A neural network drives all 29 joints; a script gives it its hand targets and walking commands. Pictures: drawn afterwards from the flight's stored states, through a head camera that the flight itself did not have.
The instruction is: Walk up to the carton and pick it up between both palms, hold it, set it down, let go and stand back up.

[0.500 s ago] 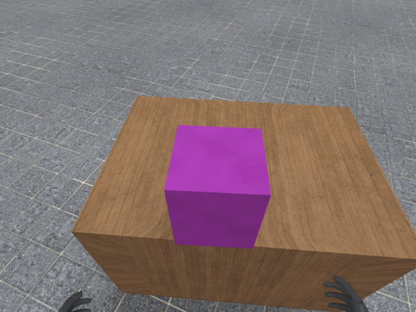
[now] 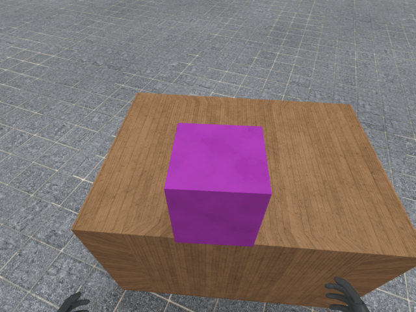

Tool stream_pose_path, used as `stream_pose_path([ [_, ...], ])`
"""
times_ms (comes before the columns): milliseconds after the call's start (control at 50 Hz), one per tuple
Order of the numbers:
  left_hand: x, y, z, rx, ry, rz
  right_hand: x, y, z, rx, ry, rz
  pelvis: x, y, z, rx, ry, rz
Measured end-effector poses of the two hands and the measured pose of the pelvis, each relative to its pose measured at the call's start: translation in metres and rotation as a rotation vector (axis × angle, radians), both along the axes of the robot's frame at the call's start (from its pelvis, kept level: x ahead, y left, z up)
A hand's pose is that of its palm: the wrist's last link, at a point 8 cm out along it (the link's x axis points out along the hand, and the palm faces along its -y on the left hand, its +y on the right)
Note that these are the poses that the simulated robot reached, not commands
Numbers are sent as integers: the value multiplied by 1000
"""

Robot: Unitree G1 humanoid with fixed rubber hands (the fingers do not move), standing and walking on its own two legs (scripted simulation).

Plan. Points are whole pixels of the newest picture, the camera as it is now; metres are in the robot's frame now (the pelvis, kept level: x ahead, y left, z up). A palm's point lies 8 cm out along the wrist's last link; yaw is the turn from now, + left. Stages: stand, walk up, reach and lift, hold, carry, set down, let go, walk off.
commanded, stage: stand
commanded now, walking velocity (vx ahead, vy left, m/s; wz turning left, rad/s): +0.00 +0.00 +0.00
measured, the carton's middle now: (216, 186) +0.41 -0.01 -0.05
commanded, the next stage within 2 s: none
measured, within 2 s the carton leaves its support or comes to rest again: neither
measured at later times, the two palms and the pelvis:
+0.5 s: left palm out of the picture +0.11 +0.30 -0.10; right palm out of the picture +0.12 -0.28 -0.10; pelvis +0.00 +0.00 +0.00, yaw +0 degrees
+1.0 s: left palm out of the picture +0.11 +0.30 -0.10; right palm out of the picture +0.12 -0.28 -0.10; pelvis +0.00 +0.00 +0.00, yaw +0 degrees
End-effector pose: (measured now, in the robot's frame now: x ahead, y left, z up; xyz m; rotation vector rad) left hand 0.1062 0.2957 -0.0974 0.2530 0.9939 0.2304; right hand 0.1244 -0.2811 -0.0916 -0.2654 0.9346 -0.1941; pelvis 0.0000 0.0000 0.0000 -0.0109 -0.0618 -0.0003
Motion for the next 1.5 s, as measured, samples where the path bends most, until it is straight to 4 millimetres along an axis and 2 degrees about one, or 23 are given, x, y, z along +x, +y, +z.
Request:
stream_pose_path([
  [700,2,1,-1,4,21,8,-5,-3,-4,-1,35,-8,2,-1,1,4,7,2],
  [1500,-5,2,-3,7,52,19,-10,-5,-7,-6,60,-17,3,-1,2,6,9,2],
])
